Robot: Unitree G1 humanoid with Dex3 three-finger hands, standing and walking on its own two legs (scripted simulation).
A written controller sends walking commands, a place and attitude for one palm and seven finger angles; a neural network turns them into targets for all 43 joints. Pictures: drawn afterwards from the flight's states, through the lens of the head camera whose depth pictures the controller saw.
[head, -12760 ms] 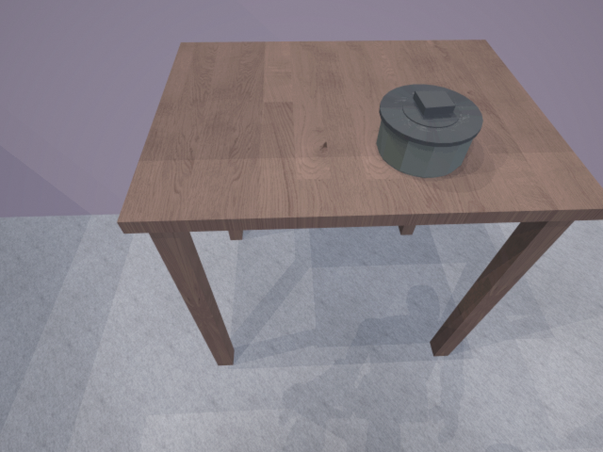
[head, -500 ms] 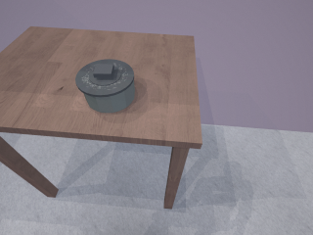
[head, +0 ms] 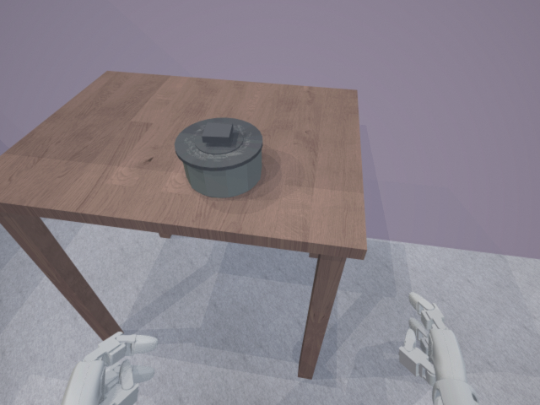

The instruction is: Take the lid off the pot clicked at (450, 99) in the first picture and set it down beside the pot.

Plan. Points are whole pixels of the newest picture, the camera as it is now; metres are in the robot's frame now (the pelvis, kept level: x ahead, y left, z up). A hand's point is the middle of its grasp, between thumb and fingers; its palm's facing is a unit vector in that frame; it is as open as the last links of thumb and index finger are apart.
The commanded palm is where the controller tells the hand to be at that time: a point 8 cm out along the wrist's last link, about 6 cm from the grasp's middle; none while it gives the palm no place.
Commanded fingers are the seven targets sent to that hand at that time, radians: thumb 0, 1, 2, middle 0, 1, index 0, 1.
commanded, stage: lift the closed hand beside the body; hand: left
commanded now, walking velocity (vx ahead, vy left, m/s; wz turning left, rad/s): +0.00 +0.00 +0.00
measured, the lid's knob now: (218, 132) +0.56 +0.17 +0.12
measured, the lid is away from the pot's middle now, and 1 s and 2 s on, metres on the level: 0.00 0.00 0.00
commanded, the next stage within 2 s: raise the hand higher, near the body in 0.22 s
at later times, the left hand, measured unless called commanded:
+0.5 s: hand (82, 352) +0.15 +0.25 +0.08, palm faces +0.27 -0.87 -0.42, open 3.1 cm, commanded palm +0.09 +0.28 +0.11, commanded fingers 0.00 0.90 0.90 -1.30 -1.50 -1.30 -1.50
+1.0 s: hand (79, 306) +0.18 +0.24 +0.15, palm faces +0.35 -0.84 -0.42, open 3.1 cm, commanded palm +0.12 +0.27 +0.17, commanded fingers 0.00 0.90 0.90 -1.30 -1.50 -1.30 -1.50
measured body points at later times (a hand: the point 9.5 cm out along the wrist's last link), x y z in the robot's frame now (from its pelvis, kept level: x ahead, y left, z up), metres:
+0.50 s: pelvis +0.01 +0.02 +0.00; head -0.01 +0.00 +0.45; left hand +0.13 +0.29 +0.10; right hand +0.19 -0.19 -0.08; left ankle +0.04 +0.15 -0.74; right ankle -0.02 -0.14 -0.74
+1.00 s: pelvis +0.01 +0.00 +0.01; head +0.00 -0.01 +0.46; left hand +0.15 +0.28 +0.17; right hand +0.22 -0.20 -0.06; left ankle +0.04 +0.15 -0.74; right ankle -0.02 -0.14 -0.74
